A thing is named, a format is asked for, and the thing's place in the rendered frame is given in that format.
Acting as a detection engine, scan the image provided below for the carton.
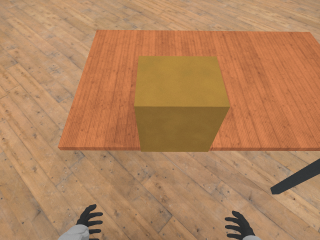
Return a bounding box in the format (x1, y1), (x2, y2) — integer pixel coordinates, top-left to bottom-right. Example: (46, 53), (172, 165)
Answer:
(134, 56), (230, 152)

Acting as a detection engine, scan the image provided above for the table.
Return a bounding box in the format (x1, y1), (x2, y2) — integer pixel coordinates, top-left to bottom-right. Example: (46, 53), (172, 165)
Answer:
(58, 29), (320, 195)

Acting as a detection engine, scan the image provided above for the left robot forearm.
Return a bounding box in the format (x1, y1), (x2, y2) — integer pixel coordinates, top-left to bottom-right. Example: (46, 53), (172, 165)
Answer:
(58, 224), (90, 240)

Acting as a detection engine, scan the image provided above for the robot right hand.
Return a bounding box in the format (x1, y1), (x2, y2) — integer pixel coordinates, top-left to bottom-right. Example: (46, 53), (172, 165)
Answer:
(225, 210), (255, 240)

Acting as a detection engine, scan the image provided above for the robot left hand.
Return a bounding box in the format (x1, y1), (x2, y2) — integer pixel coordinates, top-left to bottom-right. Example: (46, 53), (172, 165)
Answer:
(76, 204), (103, 240)

